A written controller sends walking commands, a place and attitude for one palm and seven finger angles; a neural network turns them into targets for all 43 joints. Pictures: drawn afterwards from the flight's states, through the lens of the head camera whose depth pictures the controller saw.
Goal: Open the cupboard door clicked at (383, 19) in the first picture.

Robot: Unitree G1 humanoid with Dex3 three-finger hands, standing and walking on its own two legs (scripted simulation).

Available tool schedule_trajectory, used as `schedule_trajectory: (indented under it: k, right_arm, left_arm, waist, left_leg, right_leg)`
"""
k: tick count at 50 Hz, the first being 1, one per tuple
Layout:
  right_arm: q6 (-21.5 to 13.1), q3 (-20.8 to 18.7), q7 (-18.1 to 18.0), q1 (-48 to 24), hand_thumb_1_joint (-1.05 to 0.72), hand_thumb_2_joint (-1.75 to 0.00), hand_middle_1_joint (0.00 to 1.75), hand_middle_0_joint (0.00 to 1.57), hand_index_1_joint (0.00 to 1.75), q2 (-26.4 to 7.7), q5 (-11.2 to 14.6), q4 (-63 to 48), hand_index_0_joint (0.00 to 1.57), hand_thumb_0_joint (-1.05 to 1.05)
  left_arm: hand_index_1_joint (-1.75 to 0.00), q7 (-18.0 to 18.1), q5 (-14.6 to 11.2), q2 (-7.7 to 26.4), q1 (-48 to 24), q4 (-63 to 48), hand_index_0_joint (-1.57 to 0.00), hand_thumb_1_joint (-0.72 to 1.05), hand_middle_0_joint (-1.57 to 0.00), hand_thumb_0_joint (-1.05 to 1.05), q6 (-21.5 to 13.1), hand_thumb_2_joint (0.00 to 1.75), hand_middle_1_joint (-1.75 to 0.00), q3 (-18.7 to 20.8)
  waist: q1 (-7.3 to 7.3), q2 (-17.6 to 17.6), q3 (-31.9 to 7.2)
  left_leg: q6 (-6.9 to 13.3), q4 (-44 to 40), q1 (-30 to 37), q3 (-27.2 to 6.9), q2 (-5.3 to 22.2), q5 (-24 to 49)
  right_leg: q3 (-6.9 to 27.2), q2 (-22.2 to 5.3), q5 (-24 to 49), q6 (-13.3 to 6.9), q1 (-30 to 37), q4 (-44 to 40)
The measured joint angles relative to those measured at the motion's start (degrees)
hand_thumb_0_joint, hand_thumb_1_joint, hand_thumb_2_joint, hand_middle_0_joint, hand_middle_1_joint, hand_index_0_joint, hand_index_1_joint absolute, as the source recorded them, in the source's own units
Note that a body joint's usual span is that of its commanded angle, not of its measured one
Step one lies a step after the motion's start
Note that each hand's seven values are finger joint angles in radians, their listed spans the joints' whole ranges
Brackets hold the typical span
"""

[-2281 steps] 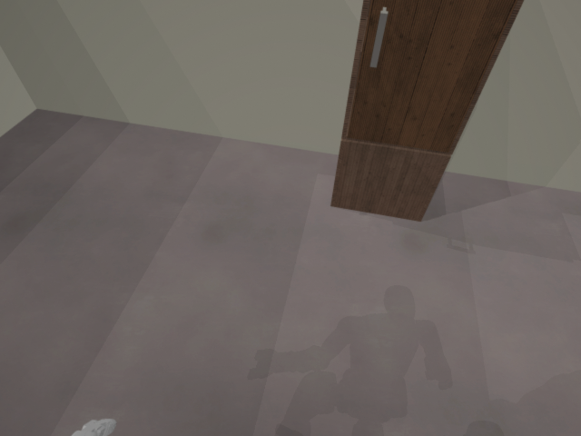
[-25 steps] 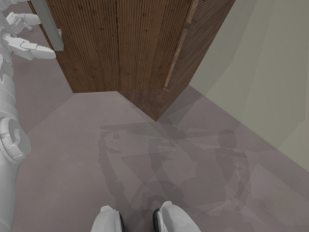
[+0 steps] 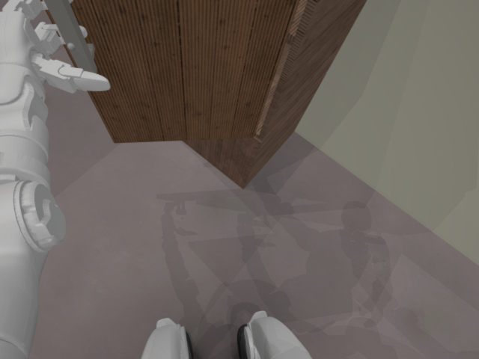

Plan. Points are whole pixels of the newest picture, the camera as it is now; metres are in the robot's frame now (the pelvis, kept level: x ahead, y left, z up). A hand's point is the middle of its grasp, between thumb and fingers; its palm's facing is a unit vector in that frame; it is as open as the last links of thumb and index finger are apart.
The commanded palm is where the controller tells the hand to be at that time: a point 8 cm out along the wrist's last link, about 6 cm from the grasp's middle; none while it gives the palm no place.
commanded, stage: slide the fingers in behind the handle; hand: left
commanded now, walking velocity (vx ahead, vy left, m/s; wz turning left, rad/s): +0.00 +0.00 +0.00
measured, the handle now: (73, 23) +0.62 +0.17 +0.10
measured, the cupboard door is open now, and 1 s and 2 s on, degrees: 46 46 56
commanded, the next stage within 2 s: close the thumb around the handle in 0.66 s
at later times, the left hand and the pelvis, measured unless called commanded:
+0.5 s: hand (88, 46) +0.57 +0.15 +0.11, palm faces +0.00 -1.00 -0.01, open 14.0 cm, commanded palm +0.55 +0.19 +0.10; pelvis +0.00 -0.01 +0.00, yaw +0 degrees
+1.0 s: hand (88, 48) +0.56 +0.15 +0.11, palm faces +0.00 -1.00 -0.02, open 12.5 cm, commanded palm +0.54 +0.18 +0.10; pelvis +0.00 -0.01 +0.00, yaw +0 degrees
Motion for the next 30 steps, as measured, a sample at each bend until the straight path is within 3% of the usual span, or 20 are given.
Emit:
schedule_trajectory:
  k: [16, 30]
  right_arm:
    - [-0.6, -0.3, 0.4, 0.4, -0.90, -0.89, 0.30, 0.20, 0.30, 0.0, -0.2, 0.4, 0.21, 0.00]
    - [-0.5, -0.5, 0.5, 0.2, -0.90, -0.89, 0.30, 0.20, 0.30, 0.0, 0.0, 0.1, 0.21, 0.00]
  left_arm:
    - [-1.21, 2.6, 0.4, -2.0, -0.2, 0.5, -0.29, -0.50, -0.30, -0.01, -0.5, 0.30, -1.20, -0.3]
    - [-1.20, 2.7, 0.4, -2.7, 0.8, 0.0, -0.30, -0.50, -0.30, -0.01, -0.7, 0.30, -1.20, -0.5]
  waist:
    - [-0.26, 0.2, 0.0]
    - [0.09, 0.4, -0.3]
  left_leg:
    - [-0.4, -0.4, 0.3, 0.0, 0.1, 0.2]
    - [-0.5, -0.9, 1.2, 0.2, 0.1, 0.3]
  right_leg:
    - [0.1, 0.1, -0.1, -0.4, 0.0, 0.2]
    - [0.3, 0.1, -0.1, -0.5, 0.6, -0.1]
